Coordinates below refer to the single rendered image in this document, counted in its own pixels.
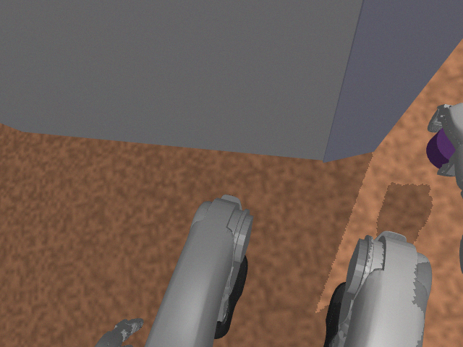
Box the left robot foot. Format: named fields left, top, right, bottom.
left=214, top=256, right=248, bottom=339

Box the right robot foot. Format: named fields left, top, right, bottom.
left=323, top=282, right=346, bottom=347

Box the right robot hand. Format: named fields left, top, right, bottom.
left=428, top=103, right=463, bottom=176

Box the tin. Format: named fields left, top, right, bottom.
left=426, top=128, right=455, bottom=169

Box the left robot hand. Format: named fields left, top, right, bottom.
left=94, top=318, right=144, bottom=347

